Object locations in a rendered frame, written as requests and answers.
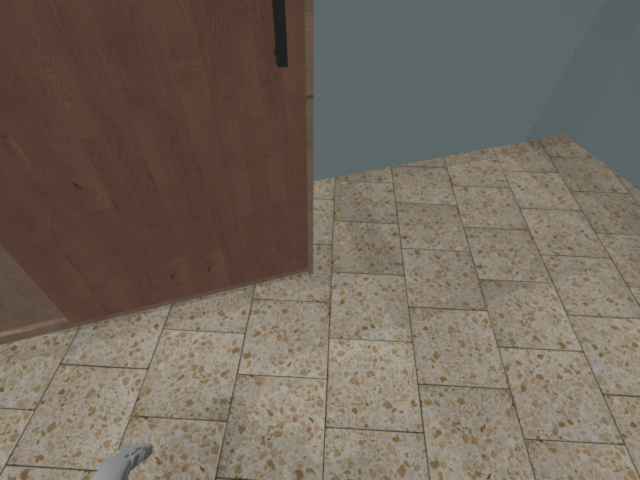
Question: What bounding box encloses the left robot hand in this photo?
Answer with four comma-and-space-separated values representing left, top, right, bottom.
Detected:
91, 443, 153, 480

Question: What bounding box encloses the wardrobe door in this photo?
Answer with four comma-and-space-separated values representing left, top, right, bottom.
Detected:
0, 244, 65, 331
0, 0, 308, 324

